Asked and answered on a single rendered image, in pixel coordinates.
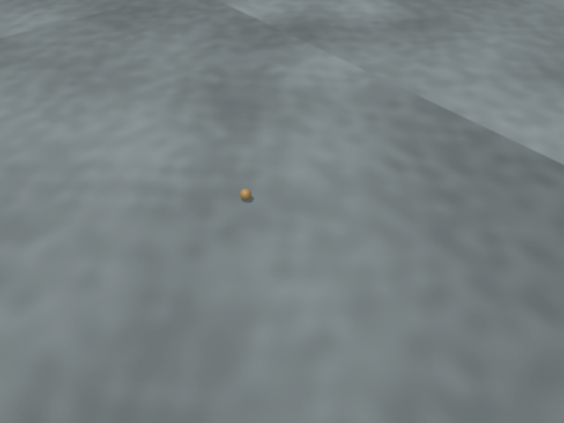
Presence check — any ball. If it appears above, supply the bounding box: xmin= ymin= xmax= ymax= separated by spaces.
xmin=240 ymin=189 xmax=251 ymax=200

